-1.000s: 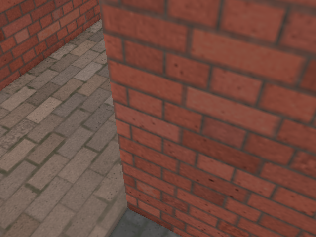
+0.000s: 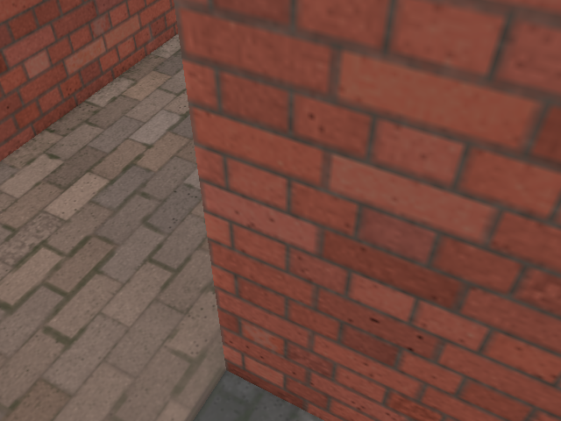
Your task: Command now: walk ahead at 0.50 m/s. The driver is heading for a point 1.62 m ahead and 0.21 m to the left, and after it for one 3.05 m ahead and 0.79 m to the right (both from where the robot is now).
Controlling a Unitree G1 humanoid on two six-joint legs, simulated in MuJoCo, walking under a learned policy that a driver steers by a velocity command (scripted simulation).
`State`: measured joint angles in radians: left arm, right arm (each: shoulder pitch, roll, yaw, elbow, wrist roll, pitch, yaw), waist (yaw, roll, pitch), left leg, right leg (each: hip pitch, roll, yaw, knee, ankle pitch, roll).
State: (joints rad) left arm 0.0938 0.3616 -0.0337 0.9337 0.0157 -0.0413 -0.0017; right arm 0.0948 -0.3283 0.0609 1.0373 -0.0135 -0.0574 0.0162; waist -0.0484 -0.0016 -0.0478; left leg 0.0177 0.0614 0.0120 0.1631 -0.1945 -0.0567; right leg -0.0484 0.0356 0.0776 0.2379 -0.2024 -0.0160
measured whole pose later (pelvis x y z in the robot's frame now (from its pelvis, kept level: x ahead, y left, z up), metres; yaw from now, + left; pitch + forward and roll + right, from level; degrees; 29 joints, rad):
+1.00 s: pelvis -0.01 +0.00 +0.00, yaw +0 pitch +1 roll +0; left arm 0.20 0.35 -0.01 0.97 0.01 0.00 0.02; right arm 0.16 -0.32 0.04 1.06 -0.01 -0.05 0.02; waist -0.05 0.01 -0.03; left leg -0.04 0.06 0.01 0.24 -0.22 -0.06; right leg -0.11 0.03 0.08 0.31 -0.22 -0.02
